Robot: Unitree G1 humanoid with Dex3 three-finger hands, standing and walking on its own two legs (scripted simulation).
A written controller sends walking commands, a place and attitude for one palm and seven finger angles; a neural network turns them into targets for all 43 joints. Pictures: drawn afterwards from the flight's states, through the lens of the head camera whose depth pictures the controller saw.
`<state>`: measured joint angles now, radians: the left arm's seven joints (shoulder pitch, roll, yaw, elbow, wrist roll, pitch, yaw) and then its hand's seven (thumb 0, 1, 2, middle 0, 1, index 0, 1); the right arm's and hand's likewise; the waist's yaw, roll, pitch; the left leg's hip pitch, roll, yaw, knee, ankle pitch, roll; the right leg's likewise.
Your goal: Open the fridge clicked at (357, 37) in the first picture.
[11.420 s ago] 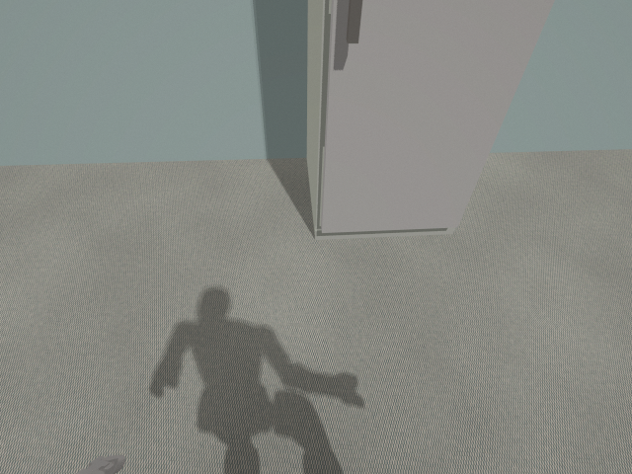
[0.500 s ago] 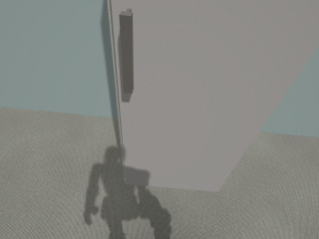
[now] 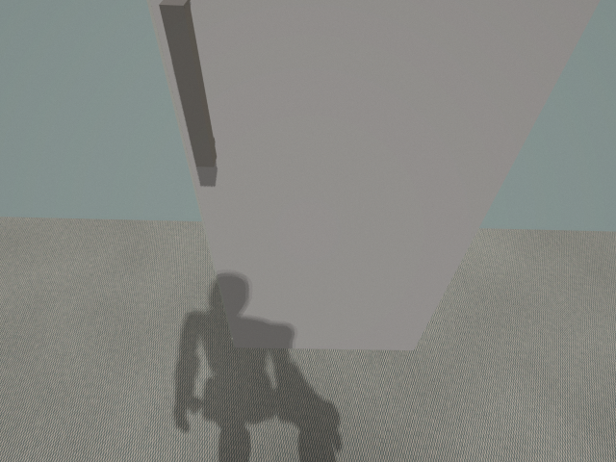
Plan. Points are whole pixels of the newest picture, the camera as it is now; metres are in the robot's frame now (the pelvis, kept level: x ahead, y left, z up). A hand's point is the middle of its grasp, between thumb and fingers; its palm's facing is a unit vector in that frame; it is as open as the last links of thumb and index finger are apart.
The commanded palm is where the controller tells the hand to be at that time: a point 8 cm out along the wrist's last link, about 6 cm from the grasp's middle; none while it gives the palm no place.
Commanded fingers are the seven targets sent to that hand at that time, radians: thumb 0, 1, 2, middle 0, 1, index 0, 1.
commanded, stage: come to a stop and stand still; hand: left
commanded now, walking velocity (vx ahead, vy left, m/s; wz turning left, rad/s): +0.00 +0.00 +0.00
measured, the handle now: (196, 87) +0.56 +0.18 +0.22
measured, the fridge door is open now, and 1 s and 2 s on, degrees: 0 0 0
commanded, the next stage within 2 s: look again from close up in 0.92 s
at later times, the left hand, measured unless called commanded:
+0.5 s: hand out of the picture -0.06 +0.15 -0.16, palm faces +0.08 -0.98 -0.18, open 7.4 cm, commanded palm none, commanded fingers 0.00 0.90 0.90 -0.20 -0.30 -0.20 -0.30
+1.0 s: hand out of the picture -0.06 +0.16 -0.17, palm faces +0.09 -0.98 -0.17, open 7.4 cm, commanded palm none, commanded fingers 0.00 0.90 0.90 -0.20 -0.30 -0.20 -0.30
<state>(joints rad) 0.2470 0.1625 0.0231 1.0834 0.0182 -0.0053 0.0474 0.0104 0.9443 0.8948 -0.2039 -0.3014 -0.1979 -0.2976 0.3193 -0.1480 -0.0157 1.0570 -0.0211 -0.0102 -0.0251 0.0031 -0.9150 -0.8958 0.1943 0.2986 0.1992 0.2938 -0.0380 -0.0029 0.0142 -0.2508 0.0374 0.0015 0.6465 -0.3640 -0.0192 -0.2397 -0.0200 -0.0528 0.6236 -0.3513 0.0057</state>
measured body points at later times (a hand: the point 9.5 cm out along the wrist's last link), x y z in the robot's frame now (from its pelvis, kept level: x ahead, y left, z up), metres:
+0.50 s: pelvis -0.03 -0.01 +0.01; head -0.04 -0.01 +0.46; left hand -0.07 +0.20 -0.15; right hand -0.03 -0.23 -0.15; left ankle -0.01 +0.13 -0.72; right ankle -0.01 -0.12 -0.73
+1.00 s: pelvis -0.04 +0.00 +0.01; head -0.05 +0.01 +0.46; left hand -0.07 +0.22 -0.15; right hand -0.05 -0.20 -0.15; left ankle -0.01 +0.13 -0.73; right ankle -0.01 -0.12 -0.72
